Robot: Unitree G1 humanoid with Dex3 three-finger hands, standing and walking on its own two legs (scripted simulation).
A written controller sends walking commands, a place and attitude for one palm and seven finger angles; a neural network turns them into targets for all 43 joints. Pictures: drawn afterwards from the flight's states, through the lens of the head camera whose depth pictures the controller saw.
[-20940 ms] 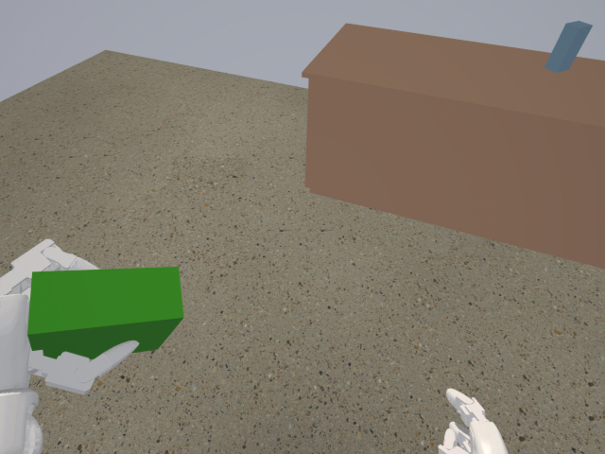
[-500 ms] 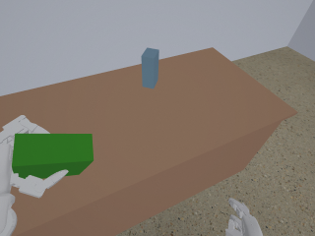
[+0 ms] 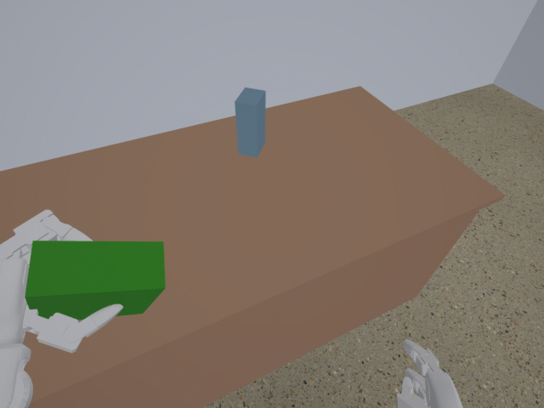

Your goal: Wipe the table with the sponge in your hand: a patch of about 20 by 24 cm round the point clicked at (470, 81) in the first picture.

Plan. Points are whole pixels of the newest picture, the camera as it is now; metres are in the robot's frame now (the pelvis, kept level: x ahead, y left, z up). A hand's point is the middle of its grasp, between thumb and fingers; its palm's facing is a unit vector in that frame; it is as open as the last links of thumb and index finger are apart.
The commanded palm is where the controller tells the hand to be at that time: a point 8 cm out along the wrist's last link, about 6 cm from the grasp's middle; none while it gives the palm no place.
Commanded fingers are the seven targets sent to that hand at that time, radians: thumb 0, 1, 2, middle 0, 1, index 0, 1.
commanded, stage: look again from close up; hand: left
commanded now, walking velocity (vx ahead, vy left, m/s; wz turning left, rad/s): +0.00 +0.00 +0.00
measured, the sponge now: (116, 282) +0.22 +0.20 +0.13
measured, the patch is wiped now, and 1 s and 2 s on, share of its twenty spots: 0.00 0.00 0.00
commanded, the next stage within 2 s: come to a stop and stand still in 0.04 s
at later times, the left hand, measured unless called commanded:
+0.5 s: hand (62, 262) +0.24 +0.27 +0.15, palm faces +0.29 -0.87 -0.41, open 9.6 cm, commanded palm +0.18 +0.31 +0.18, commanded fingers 0.00 0.10 1.30 -1.20 -1.60 -1.20 -1.60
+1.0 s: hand (42, 244) +0.25 +0.30 +0.16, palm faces +0.34 -0.85 -0.41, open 9.6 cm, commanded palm +0.20 +0.33 +0.18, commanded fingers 0.00 0.10 1.30 -1.20 -1.60 -1.20 -1.60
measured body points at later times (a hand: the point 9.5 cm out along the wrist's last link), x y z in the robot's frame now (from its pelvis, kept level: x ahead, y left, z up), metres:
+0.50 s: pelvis +0.01 +0.03 +0.00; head +0.03 +0.05 +0.45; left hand +0.21 +0.31 +0.17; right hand +0.17 -0.20 -0.07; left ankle +0.05 +0.11 -0.74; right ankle +0.03 -0.09 -0.74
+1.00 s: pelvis +0.04 +0.05 +0.00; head +0.07 +0.08 +0.45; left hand +0.23 +0.34 +0.18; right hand +0.24 -0.16 -0.06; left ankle +0.06 +0.11 -0.74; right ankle +0.03 -0.09 -0.74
